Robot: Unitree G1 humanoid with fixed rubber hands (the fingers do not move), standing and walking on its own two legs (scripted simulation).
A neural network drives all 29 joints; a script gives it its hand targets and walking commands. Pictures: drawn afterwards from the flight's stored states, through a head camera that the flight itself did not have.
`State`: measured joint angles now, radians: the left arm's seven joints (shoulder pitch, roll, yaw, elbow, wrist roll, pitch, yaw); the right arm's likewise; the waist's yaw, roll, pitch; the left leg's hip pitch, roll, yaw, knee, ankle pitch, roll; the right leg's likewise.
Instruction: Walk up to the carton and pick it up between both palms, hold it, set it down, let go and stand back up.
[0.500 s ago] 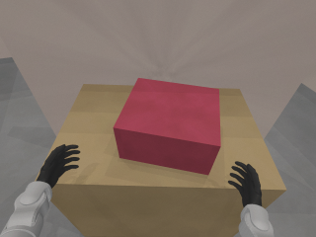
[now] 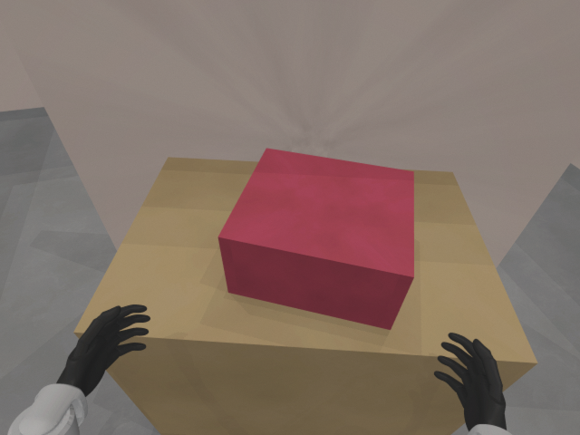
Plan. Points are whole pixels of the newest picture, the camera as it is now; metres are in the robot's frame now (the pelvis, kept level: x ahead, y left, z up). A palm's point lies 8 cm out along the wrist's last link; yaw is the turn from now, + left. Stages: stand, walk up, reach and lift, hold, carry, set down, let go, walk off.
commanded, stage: set down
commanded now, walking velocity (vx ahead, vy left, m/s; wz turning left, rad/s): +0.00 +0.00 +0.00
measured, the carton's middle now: (322, 230) +0.53 -0.01 -0.04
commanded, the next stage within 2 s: let go in 1.88 s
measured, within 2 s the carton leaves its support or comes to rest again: neither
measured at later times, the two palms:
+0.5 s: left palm (86, 400) +0.17 +0.29 +0.01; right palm (479, 419) +0.18 -0.20 +0.00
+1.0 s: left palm (116, 410) +0.17 +0.26 -0.01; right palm (488, 433) +0.18 -0.21 -0.03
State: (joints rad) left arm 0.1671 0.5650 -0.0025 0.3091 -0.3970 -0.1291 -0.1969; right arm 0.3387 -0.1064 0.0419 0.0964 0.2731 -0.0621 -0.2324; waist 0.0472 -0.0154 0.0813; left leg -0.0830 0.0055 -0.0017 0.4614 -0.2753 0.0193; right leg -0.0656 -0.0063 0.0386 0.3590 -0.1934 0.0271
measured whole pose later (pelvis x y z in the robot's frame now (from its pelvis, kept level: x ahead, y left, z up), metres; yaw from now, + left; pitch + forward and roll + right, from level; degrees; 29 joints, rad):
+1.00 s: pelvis +0.01 -0.01 +0.00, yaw +1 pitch -6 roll -1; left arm 0.26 0.43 -0.02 0.35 -0.27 -0.08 -0.15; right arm 0.36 -0.11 0.01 0.25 0.15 -0.10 -0.14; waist 0.04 0.01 0.09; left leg -0.06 0.01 -0.01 0.42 -0.26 0.00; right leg -0.06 0.00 0.04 0.37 -0.21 0.03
